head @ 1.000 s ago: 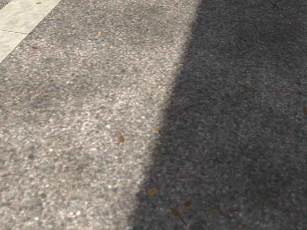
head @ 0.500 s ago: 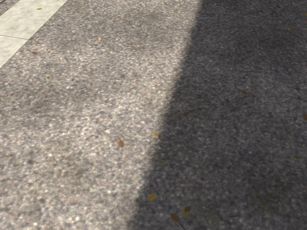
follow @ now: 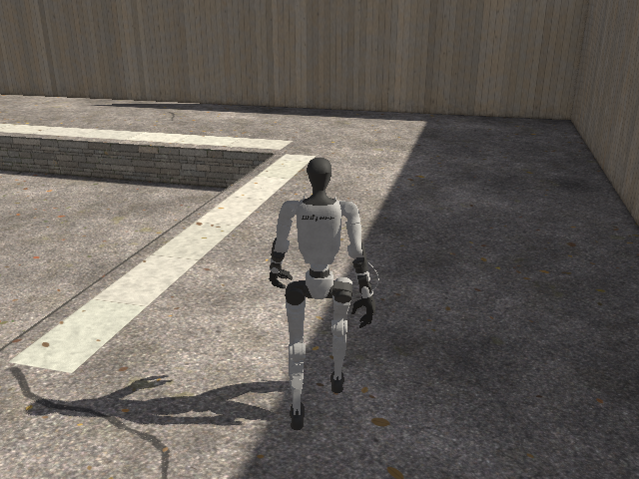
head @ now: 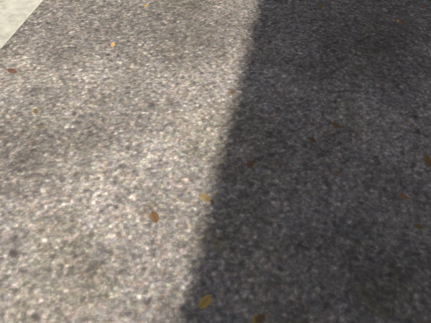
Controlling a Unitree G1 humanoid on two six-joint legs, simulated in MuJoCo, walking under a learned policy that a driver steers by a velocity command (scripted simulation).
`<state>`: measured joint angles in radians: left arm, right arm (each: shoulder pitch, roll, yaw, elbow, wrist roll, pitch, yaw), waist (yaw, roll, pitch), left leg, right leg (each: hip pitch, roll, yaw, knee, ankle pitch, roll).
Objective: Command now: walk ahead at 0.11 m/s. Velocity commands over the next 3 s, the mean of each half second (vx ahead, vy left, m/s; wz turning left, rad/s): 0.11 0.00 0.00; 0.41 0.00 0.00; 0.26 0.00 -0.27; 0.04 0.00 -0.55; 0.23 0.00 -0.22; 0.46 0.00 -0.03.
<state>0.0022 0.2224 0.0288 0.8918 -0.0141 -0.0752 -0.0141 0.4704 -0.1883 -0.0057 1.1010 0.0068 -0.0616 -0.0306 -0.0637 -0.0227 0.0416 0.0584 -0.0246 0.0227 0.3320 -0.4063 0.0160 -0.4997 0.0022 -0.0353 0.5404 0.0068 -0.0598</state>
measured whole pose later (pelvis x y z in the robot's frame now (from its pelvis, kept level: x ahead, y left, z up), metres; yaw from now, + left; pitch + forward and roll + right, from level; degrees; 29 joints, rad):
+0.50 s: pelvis +0.10 -0.01 +0.01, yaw +0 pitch +1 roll -1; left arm 0.20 0.23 0.05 1.02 -0.02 -0.05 0.01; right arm 0.34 -0.21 -0.07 1.07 0.01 -0.05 -0.05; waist -0.02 0.00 -0.02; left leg -0.20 0.04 -0.01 0.48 -0.29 0.00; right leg -0.38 0.03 -0.05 0.73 -0.40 -0.07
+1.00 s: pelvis +0.30 -0.03 +0.01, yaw +0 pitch +2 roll -1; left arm 0.45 0.20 0.04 1.07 -0.01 -0.09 0.01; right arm -0.01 -0.23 -0.06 0.89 0.03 -0.10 0.02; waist 0.09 0.03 0.01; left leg -0.65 0.07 0.02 0.59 0.04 0.03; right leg 0.10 0.03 -0.05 0.18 -0.31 -0.03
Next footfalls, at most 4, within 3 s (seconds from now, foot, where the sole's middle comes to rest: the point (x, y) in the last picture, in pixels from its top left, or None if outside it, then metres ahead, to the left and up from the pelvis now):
0.32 left None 0.11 0.13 -0.77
0.64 right None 0.19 -0.14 -0.77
1.10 left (182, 291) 0.56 0.09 -0.77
1.62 right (257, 279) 0.59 -0.14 -0.77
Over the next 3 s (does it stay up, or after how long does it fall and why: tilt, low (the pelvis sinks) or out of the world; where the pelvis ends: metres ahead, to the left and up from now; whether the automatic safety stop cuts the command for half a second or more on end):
stays up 0.84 -0.19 -0.01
